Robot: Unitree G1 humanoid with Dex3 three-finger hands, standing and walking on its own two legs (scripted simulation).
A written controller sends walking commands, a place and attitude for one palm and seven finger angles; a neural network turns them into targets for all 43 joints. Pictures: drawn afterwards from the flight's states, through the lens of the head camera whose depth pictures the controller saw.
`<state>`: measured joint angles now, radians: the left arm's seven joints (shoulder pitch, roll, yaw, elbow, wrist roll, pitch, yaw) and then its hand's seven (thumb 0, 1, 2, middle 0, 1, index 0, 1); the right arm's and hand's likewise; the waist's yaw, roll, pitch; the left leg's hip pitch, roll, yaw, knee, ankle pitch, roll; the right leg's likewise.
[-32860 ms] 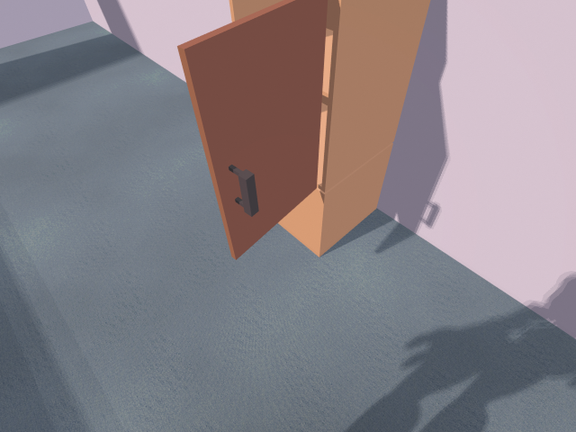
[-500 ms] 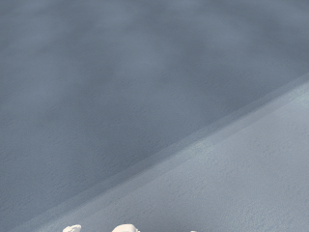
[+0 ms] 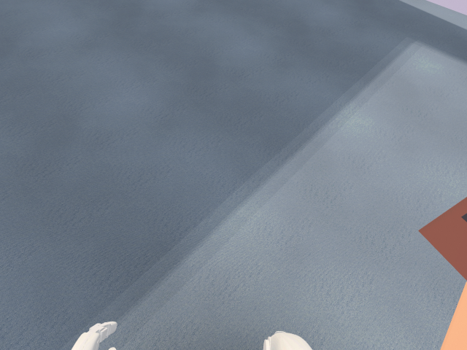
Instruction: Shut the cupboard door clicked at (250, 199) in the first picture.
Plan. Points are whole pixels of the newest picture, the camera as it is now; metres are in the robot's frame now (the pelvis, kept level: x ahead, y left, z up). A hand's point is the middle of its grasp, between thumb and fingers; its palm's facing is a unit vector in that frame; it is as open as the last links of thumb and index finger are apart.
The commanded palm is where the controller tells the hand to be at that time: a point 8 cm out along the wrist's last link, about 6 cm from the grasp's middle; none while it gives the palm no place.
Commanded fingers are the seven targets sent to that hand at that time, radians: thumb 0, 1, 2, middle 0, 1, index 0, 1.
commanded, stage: turn to face it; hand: left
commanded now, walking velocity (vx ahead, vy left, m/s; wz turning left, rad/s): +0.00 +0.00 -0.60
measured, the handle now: out of the picture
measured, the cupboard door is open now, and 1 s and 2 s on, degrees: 72 72 72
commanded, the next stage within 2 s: take the last steps up to it in 1.52 s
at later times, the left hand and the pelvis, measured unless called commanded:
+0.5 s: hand (155, 331) +0.16 +0.16 -0.19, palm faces -0.28 -0.94 -0.20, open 7.4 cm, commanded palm none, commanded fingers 0.00 0.90 0.90 -0.20 -0.30 -0.20 -0.30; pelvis +0.03 -0.01 -0.02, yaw -17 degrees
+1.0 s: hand (203, 290) +0.24 +0.08 -0.16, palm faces -0.56 -0.78 -0.28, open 7.4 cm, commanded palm none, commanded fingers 0.00 0.90 0.90 -0.20 -0.30 -0.20 -0.30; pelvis +0.03 -0.03 -0.02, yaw -36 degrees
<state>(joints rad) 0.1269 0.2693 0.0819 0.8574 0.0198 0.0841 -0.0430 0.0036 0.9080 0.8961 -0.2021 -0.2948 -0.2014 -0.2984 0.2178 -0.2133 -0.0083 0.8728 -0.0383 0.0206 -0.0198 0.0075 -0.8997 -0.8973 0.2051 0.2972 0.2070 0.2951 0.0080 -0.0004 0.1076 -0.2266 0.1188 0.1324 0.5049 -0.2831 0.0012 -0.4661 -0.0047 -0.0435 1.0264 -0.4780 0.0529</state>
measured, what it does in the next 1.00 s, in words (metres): steps on the spot, turning right: right foot, then left foot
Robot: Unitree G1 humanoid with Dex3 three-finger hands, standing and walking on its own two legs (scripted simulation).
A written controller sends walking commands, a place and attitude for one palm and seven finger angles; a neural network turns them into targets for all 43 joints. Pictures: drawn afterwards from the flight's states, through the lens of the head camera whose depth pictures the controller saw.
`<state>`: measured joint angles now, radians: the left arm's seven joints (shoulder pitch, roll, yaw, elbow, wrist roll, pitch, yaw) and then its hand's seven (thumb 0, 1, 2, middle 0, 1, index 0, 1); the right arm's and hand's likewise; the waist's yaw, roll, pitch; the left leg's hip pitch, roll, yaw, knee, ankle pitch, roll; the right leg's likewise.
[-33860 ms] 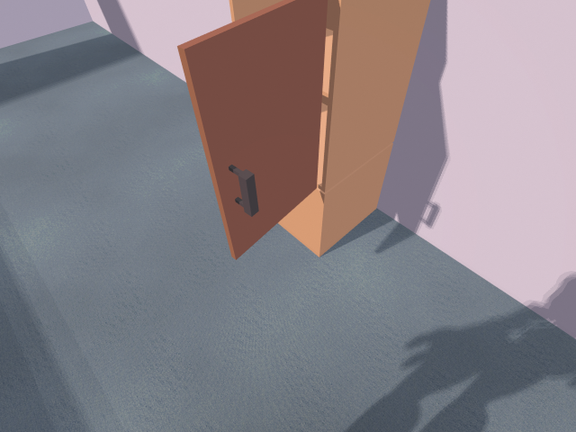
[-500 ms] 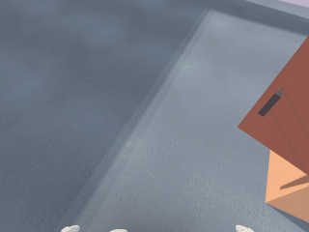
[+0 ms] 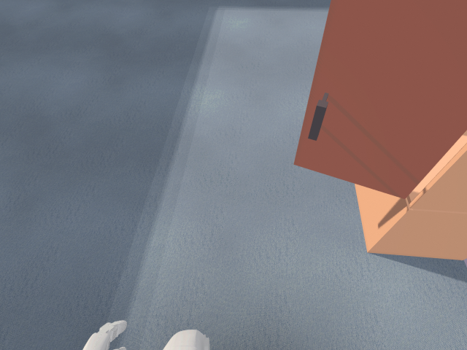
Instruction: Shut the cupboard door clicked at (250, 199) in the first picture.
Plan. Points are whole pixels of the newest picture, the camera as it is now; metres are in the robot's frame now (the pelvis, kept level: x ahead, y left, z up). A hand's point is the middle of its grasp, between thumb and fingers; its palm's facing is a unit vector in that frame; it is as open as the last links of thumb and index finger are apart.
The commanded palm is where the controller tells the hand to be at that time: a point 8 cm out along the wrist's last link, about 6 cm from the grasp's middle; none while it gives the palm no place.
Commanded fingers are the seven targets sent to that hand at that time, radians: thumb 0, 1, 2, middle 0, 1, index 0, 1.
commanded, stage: turn to face it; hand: left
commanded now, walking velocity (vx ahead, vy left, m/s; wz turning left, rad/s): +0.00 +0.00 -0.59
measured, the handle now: (319, 116) +0.69 -0.20 -0.07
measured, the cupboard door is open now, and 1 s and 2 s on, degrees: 72 72 72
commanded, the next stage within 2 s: take the last steps up to it in 0.52 s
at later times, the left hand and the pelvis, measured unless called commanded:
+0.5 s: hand (146, 329) +0.17 +0.19 -0.15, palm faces -0.24 -0.94 -0.23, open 7.4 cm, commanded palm none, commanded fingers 0.00 0.90 0.90 -0.20 -0.30 -0.20 -0.30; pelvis +0.02 +0.01 +0.01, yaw -14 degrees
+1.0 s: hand (172, 330) +0.17 +0.15 -0.17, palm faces -0.37 -0.92 -0.15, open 7.4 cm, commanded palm none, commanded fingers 0.00 0.90 0.90 -0.20 -0.30 -0.20 -0.30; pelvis +0.07 -0.02 +0.01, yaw -22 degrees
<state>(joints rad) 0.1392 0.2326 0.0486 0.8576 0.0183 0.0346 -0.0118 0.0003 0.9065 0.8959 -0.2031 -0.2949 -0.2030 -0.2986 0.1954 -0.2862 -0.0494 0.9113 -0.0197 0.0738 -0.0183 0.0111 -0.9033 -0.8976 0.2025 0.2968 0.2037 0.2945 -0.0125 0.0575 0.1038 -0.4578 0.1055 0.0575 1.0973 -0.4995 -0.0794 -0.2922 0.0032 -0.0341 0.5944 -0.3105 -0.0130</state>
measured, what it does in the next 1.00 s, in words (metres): steps on the spot, turning right: left foot, then right foot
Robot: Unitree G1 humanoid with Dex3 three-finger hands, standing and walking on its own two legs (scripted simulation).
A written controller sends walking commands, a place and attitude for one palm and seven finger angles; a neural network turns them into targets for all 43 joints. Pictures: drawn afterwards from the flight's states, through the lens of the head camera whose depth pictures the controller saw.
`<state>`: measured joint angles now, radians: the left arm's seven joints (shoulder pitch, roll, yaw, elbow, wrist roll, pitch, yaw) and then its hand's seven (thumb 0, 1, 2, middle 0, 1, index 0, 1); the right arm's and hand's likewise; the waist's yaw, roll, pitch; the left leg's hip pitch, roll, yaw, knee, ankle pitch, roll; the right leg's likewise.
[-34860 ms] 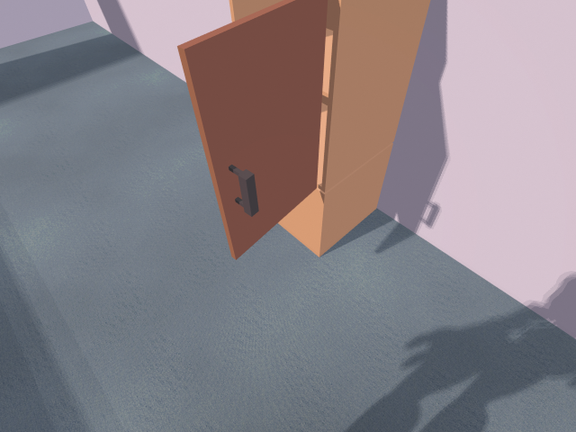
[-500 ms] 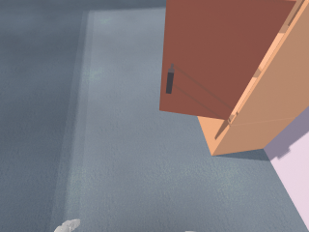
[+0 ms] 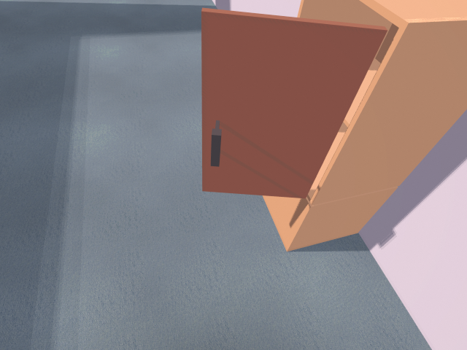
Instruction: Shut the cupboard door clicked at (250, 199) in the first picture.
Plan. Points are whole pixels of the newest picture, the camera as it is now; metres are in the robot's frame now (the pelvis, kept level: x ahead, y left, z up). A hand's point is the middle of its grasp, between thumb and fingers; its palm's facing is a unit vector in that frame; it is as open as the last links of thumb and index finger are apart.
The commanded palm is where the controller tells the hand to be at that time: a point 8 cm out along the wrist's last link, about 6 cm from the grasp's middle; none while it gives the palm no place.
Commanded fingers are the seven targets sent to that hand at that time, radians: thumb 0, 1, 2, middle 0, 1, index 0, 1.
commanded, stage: take the last steps up to it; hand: left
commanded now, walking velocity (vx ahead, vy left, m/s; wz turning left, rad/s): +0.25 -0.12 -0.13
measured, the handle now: (216, 143) +0.64 +0.07 -0.08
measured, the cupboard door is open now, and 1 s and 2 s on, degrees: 72 72 72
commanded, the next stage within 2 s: come to a stop and stand still in 0.30 s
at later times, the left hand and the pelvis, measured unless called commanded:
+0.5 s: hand (195, 305) +0.24 +0.08 -0.17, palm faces -0.03 -0.98 -0.19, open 7.2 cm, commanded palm none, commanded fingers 0.00 0.90 0.90 -0.20 -0.30 -0.20 -0.30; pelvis +0.15 -0.09 +0.00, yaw -1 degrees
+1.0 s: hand (196, 321) +0.20 +0.07 -0.15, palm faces +0.02 -0.95 -0.30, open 7.4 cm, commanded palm none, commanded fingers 0.00 0.90 0.90 -0.20 -0.30 -0.20 -0.30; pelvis +0.17 -0.13 +0.00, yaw -1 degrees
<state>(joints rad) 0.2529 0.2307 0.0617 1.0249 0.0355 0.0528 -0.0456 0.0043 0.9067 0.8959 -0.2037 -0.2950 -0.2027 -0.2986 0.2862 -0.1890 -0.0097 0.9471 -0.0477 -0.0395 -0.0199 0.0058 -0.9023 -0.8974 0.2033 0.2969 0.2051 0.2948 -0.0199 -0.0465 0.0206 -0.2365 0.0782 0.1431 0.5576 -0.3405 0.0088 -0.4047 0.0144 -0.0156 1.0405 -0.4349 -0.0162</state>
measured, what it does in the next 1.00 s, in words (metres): walks ahead: right foot, then left foot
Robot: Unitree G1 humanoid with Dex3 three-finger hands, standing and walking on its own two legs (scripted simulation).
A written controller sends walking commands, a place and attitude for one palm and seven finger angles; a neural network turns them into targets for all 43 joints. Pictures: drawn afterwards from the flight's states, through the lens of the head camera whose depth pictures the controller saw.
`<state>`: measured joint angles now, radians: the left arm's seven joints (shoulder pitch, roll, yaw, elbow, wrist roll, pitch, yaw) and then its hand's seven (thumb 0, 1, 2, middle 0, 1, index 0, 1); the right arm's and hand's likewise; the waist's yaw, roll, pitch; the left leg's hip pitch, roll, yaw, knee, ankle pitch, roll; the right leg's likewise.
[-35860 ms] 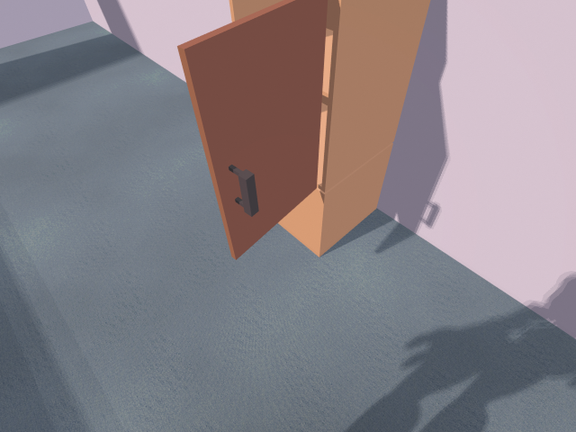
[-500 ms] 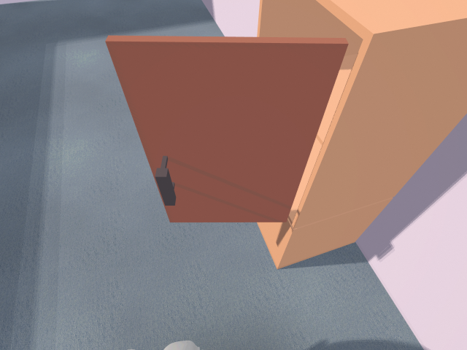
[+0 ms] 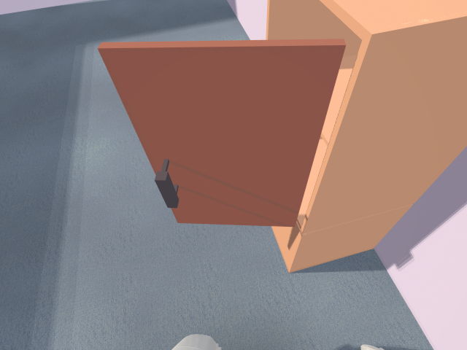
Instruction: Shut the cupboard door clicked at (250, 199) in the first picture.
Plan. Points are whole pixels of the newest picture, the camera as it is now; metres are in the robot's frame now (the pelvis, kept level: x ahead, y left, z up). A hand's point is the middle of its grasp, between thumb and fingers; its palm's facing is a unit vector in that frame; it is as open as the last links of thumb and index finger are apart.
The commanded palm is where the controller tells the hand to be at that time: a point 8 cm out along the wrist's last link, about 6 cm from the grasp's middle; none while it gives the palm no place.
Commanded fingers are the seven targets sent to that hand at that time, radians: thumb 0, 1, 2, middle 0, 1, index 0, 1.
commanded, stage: come to a stop and stand still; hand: left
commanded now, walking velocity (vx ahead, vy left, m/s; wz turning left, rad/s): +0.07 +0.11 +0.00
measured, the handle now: (169, 183) +0.46 +0.21 -0.08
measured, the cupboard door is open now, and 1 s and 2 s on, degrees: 72 72 72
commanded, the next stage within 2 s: look again from close up in 0.96 s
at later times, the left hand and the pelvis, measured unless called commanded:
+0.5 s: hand out of the picture +0.00 +0.21 -0.18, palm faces +0.02 -0.99 -0.15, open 7.3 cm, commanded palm none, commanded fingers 0.00 0.90 0.90 -0.20 -0.30 -0.20 -0.30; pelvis -0.01 +0.03 +0.00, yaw +0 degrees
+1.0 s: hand out of the picture +0.01 +0.19 -0.18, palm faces +0.03 -0.98 -0.17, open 7.3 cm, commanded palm none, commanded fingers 0.00 0.90 0.90 -0.20 -0.30 -0.20 -0.30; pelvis +0.01 +0.02 +0.00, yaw +0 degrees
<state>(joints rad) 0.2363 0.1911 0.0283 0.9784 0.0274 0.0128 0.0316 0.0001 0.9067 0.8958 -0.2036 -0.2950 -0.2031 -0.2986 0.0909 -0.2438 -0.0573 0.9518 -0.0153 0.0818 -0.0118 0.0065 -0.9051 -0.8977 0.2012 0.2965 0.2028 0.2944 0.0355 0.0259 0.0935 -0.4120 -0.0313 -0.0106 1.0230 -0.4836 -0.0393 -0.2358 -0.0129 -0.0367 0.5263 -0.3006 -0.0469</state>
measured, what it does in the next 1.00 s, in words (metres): steps on the spot: left foot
